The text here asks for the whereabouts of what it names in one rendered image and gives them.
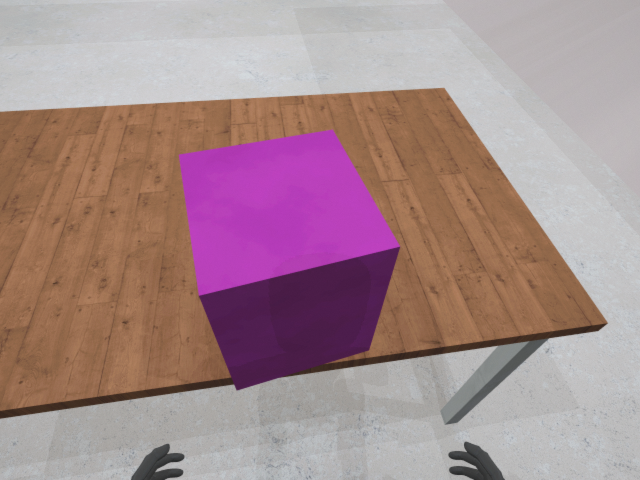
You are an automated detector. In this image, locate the carton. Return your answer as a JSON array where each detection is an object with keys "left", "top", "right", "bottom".
[{"left": 179, "top": 130, "right": 400, "bottom": 390}]

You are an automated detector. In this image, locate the right robot hand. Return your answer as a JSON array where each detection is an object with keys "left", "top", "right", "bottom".
[{"left": 448, "top": 442, "right": 505, "bottom": 480}]

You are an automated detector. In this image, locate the table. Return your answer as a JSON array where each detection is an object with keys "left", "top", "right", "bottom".
[{"left": 0, "top": 88, "right": 608, "bottom": 425}]

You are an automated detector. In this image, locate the left robot hand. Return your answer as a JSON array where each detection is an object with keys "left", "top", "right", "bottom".
[{"left": 131, "top": 444, "right": 185, "bottom": 480}]

